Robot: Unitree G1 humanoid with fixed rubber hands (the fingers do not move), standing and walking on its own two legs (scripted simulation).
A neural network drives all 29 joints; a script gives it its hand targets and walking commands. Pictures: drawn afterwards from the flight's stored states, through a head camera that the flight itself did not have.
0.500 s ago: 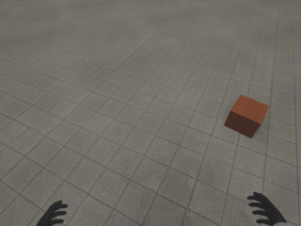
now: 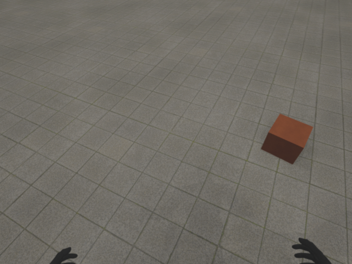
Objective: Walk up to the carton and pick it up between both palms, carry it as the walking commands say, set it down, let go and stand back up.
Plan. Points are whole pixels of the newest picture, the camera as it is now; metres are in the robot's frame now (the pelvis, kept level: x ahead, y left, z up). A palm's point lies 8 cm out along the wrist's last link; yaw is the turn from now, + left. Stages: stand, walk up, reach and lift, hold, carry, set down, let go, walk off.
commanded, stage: stand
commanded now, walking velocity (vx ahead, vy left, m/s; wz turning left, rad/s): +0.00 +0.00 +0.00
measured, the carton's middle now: (286, 138) +1.00 -0.76 -0.68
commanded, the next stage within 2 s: walk up in 0.92 s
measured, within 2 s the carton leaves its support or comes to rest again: neither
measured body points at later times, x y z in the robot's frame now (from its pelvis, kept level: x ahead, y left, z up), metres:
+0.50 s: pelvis +0.00 +0.00 +0.01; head +0.00 +0.00 +0.46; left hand +0.11 +0.32 -0.10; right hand +0.11 -0.31 -0.10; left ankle +0.01 +0.12 -0.74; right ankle +0.00 -0.12 -0.74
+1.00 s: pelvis +0.00 +0.00 +0.01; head +0.01 +0.00 +0.46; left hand +0.11 +0.32 -0.10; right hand +0.11 -0.32 -0.10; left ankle +0.01 +0.12 -0.74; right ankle +0.00 -0.12 -0.74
